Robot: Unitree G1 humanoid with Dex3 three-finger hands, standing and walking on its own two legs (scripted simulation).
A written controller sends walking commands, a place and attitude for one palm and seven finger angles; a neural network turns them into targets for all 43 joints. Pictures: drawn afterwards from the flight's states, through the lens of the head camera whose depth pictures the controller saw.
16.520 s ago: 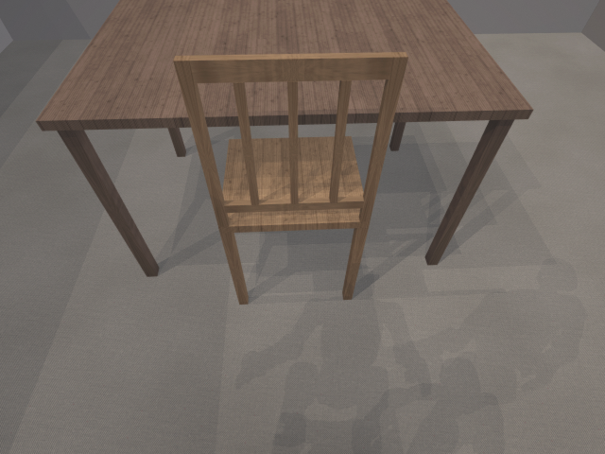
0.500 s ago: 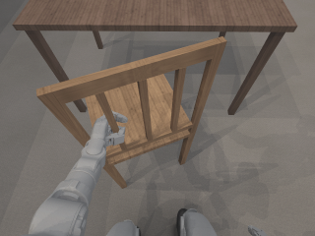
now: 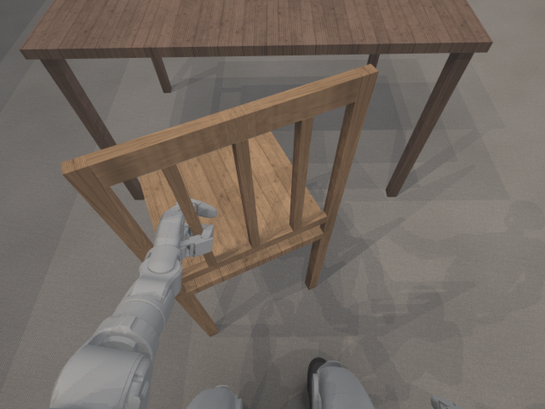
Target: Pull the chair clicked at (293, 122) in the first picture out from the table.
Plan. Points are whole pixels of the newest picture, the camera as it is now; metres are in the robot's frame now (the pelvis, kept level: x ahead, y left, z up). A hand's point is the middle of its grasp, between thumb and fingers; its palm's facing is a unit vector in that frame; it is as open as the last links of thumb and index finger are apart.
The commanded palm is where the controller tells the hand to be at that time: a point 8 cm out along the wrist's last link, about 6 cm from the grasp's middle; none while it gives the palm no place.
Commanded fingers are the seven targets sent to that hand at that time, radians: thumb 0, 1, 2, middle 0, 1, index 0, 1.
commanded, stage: step backward, pulling the chair out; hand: left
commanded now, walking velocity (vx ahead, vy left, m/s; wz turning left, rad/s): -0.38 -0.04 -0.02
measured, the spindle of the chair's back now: (248, 202) +0.45 +0.04 -0.04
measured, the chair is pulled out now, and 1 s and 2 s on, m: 0.37 0.47 0.57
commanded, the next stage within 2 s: stop walking, hand still on the chair in 1.20 s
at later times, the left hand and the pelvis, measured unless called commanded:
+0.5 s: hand (203, 254) +0.35 +0.11 -0.04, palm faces -0.06 -0.98 -0.21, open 5.3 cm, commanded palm +0.35 +0.17 -0.04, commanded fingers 0.00 0.90 0.90 -0.50 -1.45 -0.50 -1.45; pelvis -0.03 +0.00 +0.01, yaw -1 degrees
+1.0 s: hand (194, 301) +0.27 +0.12 -0.04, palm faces -0.07 -0.97 -0.24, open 5.3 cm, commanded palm +0.28 +0.17 -0.03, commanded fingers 0.00 0.90 0.90 -0.50 -1.45 -0.50 -1.45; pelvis -0.11 +0.00 +0.01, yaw -3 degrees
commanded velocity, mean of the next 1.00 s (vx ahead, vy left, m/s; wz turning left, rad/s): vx -0.38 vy -0.01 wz -0.01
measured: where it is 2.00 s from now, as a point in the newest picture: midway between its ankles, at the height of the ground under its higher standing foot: outside the picture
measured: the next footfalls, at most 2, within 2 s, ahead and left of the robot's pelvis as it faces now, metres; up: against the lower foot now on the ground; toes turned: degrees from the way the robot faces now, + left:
right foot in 0.18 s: +0.07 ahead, -0.13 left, +0.00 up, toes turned -6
right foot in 0.92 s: -0.01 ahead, -0.13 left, +0.00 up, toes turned -6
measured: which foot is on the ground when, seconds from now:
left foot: down 0.00-1.00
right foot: down 0.00-0.08, up 0.10-0.16, down 0.18-0.80, up 0.82-0.90, down 0.92-1.00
